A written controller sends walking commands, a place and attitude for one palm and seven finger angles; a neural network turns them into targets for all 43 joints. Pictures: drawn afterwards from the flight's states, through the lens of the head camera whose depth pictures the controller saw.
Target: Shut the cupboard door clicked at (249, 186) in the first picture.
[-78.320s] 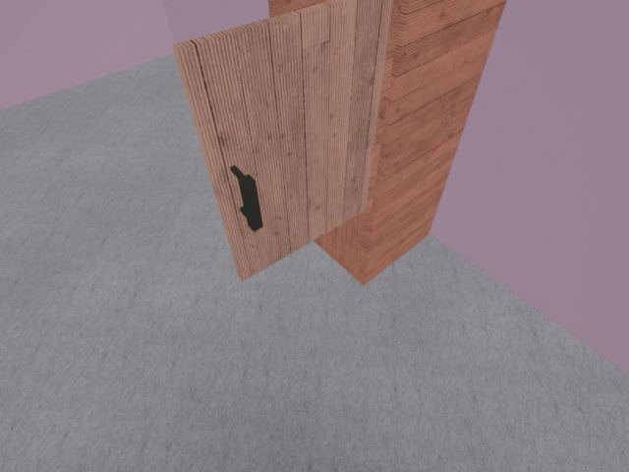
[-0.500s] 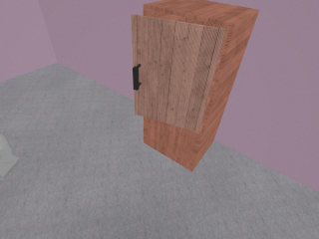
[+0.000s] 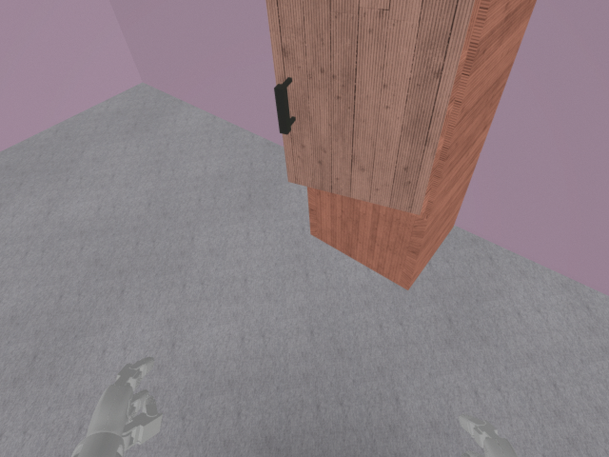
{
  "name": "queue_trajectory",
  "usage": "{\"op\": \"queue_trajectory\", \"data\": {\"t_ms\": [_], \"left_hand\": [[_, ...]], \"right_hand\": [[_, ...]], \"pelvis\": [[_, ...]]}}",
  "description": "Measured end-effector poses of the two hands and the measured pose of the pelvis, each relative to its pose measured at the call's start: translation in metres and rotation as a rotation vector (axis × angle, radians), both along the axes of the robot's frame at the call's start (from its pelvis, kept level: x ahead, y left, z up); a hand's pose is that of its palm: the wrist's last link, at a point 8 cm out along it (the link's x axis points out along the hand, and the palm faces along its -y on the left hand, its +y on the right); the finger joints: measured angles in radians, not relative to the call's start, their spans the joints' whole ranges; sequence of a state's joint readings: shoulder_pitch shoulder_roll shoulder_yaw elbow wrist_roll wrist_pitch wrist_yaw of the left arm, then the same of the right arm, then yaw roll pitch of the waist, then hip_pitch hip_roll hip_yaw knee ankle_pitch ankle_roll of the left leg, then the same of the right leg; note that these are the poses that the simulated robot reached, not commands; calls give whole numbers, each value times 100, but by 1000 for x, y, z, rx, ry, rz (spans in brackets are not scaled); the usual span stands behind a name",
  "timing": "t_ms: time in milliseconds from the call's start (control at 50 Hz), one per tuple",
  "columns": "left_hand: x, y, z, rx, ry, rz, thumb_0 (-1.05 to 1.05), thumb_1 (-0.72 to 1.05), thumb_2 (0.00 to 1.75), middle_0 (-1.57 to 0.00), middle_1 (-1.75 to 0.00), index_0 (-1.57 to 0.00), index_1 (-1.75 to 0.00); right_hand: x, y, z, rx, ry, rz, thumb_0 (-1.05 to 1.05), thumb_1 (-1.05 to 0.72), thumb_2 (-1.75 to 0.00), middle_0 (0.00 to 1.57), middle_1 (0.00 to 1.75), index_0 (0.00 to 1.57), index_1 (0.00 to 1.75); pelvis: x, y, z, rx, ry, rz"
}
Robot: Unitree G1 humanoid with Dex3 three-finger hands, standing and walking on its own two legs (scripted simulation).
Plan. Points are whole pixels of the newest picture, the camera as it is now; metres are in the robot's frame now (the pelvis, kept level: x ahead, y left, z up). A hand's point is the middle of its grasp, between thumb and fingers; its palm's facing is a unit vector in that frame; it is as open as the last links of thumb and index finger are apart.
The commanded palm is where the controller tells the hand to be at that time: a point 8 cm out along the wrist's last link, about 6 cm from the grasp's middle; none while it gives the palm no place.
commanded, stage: let the arm hang, fingers relaxed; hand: left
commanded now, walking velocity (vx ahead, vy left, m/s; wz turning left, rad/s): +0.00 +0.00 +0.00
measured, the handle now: (286, 105) +0.93 +0.09 -0.03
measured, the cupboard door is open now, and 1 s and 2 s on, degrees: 15 15 15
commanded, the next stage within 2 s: look to check the result in 0.92 s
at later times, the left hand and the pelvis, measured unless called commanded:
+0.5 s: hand out of the picture -0.03 +0.18 -0.15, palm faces +0.01 -0.98 -0.21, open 7.3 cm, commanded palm none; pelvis -0.01 +0.00 +0.03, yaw -1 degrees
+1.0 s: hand out of the picture -0.06 +0.17 -0.15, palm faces +0.01 -0.99 -0.14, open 7.4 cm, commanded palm none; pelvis -0.02 +0.02 +0.03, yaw -2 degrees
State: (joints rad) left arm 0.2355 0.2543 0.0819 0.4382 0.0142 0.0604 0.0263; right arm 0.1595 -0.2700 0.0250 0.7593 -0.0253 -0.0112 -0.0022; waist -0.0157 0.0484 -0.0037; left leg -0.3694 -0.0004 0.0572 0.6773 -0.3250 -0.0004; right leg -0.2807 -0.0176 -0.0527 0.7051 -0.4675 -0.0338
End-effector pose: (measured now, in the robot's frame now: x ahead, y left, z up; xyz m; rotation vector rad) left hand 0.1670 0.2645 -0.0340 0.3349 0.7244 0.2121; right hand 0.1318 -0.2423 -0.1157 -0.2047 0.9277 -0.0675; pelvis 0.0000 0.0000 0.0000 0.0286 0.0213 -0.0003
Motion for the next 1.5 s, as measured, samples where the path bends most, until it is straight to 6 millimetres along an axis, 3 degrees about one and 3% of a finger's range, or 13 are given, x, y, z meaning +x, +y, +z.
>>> {"op": "queue_trajectory", "data": {"t_ms": [60, 100, 180, 300, 460, 640, 800, 1180, 1500], "left_hand": [[-54, -45, -60, -143, 289, -16, 1, 91, 90, -20, -30, -19, -29], [-87, -65, -82, -227, 386, 37, 0, 94, 90, -20, -30, -19, -29], [-116, -52, -90, -226, 436, 127, -6, 103, 90, -22, -30, -21, -30], [-160, -37, -89, -189, 591, 131, -3, 98, 90, -21, -30, -20, -29], [-194, -33, -83, -183, 678, 141, 0, 93, 90, -20, -30, -20, -29], [-211, -45, -86, -224, 706, 136, 1, 91, 90, -20, -30, -19, -29], [-219, -54, -91, -261, 720, 129, 1, 91, 90, -20, -30, -19, -29], [-225, -36, -88, -230, 727, 137, 1, 91, 90, -20, -30, -19, -29], [-200, -23, -85, -191, 687, 113, 1, 91, 90, -20, -30, -19, -29]], "right_hand": [[-10, -4, 4, -14, 63, -21, 1, -90, -89, 20, 30, 20, 30], [-22, -7, 6, -35, 115, -36, 1, -90, -89, 20, 30, 20, 30], [-50, -9, 8, -65, 245, -45, 1, -90, -89, 20, 30, 20, 30], [-91, -3, 3, -41, 336, -113, 1, -90, -89, 20, 30, 19, 30], [-146, 18, -6, 11, 448, -156, 1, -90, -89, 20, 30, 19, 30], [-194, 43, -9, 53, 542, -190, 0, -90, -89, 20, 30, 19, 30], [-209, 57, -8, 66, 561, -209, 0, -90, -89, 20, 30, 19, 30], [-183, 58, -9, 57, 482, -198, 0, -90, -89, 20, 30, 19, 30], [-169, 37, -5, 19, 465, -194, 0, -90, -89, 20, 30, 19, 30]], "pelvis": [[-2, -6, 6, -5, -10, 1], [-1, -9, 8, -15, -12, 7], [-2, -15, 14, -22, -23, 18], [-6, -11, 21, -36, -44, 1], [-12, -3, 26, -37, -62, -14], [-19, 5, 26, -34, -67, -22], [-22, 10, 25, -33, -63, -25], [-24, 19, 25, -31, -56, -34], [-21, 17, 26, -29, -57, -38]]}}
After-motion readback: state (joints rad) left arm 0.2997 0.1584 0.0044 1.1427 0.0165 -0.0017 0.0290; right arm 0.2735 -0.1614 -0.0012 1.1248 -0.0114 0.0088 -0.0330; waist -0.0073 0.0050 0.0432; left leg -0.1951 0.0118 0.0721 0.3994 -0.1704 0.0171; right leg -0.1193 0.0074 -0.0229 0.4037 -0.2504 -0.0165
